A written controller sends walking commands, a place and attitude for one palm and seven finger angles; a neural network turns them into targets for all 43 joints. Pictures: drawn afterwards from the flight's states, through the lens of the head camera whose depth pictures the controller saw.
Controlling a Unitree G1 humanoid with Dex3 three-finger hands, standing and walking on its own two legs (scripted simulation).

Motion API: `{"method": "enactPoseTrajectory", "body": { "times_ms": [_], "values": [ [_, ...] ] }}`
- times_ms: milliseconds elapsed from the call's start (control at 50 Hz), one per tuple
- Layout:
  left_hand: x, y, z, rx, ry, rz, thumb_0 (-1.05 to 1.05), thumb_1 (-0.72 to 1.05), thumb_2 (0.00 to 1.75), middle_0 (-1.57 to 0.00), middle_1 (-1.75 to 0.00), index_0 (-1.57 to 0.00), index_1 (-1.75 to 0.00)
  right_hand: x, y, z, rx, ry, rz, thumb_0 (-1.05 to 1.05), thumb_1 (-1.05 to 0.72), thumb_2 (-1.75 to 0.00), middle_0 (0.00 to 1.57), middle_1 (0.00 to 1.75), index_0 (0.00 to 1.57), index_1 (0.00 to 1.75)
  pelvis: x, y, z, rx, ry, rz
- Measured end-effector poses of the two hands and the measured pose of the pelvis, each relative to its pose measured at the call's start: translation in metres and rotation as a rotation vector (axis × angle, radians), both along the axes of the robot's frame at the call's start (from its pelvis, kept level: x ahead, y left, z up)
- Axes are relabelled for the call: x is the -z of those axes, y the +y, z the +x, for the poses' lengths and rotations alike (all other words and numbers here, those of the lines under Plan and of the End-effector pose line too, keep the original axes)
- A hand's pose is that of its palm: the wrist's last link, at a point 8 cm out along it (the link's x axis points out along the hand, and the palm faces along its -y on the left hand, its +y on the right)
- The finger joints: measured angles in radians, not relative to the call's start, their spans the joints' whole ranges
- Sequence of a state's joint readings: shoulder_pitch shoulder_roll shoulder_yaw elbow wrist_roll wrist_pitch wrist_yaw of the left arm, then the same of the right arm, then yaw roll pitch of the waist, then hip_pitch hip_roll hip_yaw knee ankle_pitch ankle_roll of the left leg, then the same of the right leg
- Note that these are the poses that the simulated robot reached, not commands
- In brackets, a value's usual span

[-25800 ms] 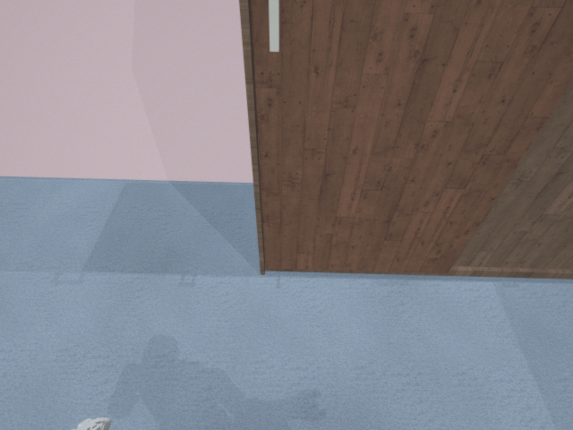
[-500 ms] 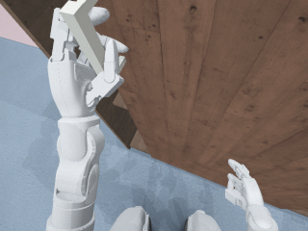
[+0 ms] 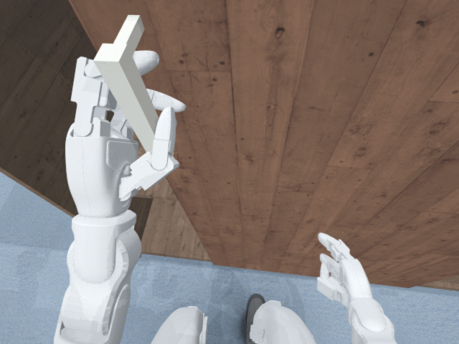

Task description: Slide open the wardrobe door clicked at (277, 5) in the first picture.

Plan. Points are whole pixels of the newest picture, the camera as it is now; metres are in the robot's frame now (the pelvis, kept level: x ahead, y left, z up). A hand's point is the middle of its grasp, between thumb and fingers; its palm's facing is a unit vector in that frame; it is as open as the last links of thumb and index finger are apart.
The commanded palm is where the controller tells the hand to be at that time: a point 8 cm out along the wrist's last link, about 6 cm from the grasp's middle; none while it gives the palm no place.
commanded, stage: step sideways, sliding the door along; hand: left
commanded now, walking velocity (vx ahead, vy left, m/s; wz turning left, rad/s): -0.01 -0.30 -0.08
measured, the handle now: (149, 102) +0.33 +0.09 +0.26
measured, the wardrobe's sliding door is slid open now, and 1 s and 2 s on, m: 0.33 0.47 0.47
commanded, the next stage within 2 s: stop walking and hold the door there in 1.02 s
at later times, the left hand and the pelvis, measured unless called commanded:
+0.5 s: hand (291, 160) +0.28 -0.04 +0.24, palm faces +0.06 -1.00 -0.01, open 6.8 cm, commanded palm +0.27 -0.04 +0.23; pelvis -0.10 -0.14 +0.00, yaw -3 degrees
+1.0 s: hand (334, 153) +0.29 -0.08 +0.24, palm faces +0.33 -0.94 -0.07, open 6.1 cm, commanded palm +0.25 -0.11 +0.24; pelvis -0.14 -0.29 -0.01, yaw +1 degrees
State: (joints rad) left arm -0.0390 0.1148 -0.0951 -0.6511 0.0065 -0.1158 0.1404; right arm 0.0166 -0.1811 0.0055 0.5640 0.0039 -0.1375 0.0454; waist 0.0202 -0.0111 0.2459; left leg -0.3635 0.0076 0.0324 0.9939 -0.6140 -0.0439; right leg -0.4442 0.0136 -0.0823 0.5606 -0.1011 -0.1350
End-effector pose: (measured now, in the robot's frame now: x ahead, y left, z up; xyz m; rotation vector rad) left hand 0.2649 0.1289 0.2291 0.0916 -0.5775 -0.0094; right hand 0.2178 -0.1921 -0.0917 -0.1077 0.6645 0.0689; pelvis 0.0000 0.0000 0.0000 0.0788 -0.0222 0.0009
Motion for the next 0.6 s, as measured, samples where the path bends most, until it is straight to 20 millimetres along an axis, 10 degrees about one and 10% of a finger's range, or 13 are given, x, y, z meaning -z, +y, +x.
{"method": "enactPoseTrajectory", "body": {
  "times_ms": [140, 340, 600],
  "values": [
    [-0.001, -0.03, -0.001, 0.076, 0.005, 0.046, -0.03, 0.7, 0.75, -0.36, -1.39, -0.08, -1.1, -0.019, -0.034, -0.049, 0.098, -0.033, -0.027, 0.01, -0.91, -0.9, 0.2, 0.29, 0.21, 0.31, 0.002, -0.015, -0.034, 0.052, 0.027, -0.006],
    [-0.006, -0.073, -0.004, 0.058, 0.07, 0.021, 0.0, 0.69, 0.78, -0.41, -1.39, -0.12, -1.23, 0.007, -0.097, -0.137, 0.143, 0.184, -0.043, 0.01, -0.91, -0.9, 0.2, 0.3, 0.2, 0.3, -0.005, -0.075, -0.065, 0.098, -0.025, -0.112],
    [-0.001, -0.138, -0.008, -0.004, 0.044, -0.096, 0.02, 0.78, 0.85, -0.44, -1.4, -0.1, -1.24, 0.005, -0.21, -0.164, 0.205, 0.161, -0.159, 0.02, -0.91, -0.9, 0.19, 0.29, 0.19, 0.3, 0.004, -0.156, -0.118, 0.069, -0.005, -0.089]
  ]
}}
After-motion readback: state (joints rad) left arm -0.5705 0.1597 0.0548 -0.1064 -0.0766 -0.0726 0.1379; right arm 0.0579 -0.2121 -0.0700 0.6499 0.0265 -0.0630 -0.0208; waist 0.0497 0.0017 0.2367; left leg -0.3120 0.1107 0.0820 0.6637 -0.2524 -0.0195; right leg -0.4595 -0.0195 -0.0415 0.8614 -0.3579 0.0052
